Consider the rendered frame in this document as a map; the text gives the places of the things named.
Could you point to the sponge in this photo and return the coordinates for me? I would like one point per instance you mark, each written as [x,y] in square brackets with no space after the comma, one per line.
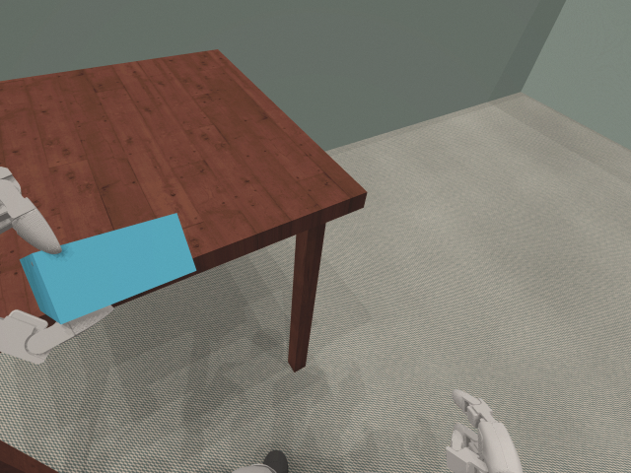
[97,271]

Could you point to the table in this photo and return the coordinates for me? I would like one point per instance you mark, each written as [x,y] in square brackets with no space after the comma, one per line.
[105,148]

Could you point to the left robot hand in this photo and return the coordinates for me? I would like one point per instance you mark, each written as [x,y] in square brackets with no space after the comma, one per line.
[23,335]

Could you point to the left robot foot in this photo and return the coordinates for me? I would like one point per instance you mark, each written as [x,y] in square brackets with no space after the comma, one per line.
[277,460]

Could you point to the right robot hand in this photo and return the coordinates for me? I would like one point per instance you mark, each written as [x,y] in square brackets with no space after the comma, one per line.
[490,450]

